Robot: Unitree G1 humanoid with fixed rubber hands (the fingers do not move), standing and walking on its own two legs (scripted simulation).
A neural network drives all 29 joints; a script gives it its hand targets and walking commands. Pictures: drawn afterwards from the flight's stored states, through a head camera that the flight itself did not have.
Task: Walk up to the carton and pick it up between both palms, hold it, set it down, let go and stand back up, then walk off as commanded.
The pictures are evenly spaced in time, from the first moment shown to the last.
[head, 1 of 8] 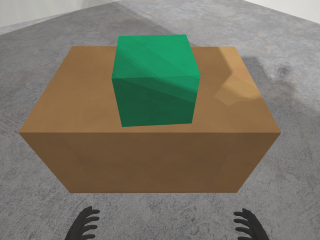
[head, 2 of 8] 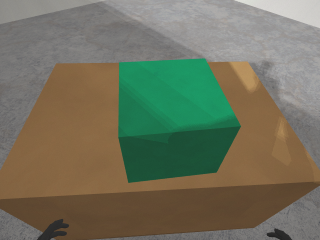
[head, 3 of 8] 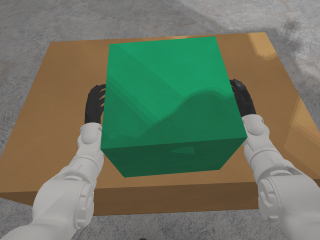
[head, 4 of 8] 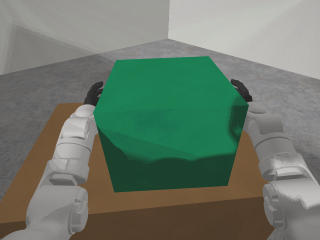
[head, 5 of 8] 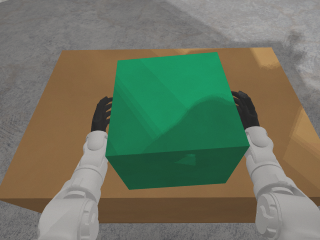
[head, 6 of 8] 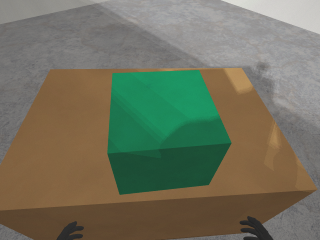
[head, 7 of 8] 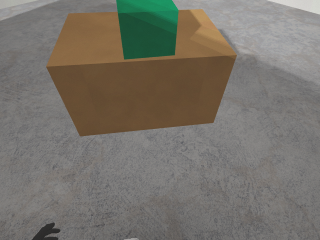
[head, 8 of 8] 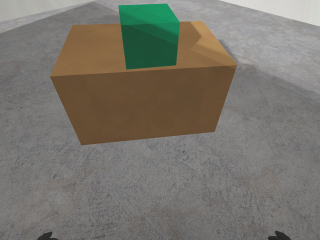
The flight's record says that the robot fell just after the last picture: no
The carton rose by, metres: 0.19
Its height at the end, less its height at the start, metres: +0.00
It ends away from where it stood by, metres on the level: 0.01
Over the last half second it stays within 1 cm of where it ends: yes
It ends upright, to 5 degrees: yes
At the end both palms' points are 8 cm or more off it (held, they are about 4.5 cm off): yes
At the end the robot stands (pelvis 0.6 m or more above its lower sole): yes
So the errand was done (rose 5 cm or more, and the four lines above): yes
